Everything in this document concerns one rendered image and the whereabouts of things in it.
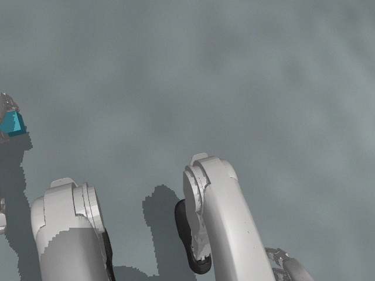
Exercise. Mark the right robot hand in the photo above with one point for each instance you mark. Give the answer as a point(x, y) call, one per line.
point(293, 269)

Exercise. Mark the right robot foot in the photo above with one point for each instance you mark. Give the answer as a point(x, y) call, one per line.
point(184, 231)

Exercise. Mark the left robot foot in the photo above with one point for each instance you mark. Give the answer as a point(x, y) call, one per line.
point(109, 255)

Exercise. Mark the left robot hand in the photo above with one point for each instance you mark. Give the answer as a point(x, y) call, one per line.
point(6, 105)

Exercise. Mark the small box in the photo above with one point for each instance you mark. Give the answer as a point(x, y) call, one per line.
point(13, 124)

